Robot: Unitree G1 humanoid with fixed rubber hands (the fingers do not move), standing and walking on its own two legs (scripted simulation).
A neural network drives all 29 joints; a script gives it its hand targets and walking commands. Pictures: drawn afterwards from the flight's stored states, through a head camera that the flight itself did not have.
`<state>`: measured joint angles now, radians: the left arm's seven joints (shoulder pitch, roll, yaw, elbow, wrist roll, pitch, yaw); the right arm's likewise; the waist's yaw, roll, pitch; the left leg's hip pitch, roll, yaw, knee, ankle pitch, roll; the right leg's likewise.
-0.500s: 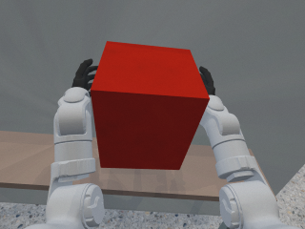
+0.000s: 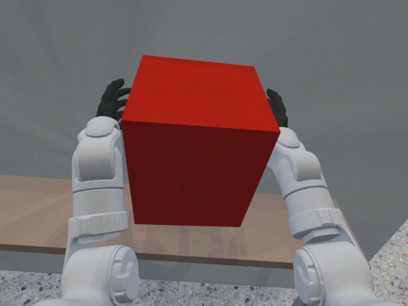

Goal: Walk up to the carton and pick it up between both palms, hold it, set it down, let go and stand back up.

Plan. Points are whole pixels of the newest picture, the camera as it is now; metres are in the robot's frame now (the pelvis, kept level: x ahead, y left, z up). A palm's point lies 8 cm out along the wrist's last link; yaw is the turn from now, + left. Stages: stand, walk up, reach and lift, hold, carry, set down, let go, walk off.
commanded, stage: hold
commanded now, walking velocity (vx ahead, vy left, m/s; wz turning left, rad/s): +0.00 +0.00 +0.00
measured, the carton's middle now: (194, 145) +0.37 +0.01 +0.20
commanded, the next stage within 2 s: none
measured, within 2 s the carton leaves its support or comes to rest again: neither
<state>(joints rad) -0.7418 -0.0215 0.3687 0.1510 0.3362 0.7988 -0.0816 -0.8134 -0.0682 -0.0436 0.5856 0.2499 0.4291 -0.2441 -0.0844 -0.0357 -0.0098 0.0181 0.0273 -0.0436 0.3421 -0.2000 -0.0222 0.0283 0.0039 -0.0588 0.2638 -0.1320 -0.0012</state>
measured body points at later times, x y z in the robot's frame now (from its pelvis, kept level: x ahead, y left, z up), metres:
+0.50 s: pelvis +0.00 +0.00 +0.00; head -0.07 +0.02 +0.44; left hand +0.37 +0.16 +0.25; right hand +0.38 -0.15 +0.24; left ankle +0.01 +0.13 -0.75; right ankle +0.02 -0.12 -0.75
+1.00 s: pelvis +0.00 +0.00 +0.00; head -0.07 +0.02 +0.44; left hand +0.38 +0.16 +0.25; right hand +0.38 -0.15 +0.24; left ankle +0.01 +0.13 -0.75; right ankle +0.02 -0.12 -0.75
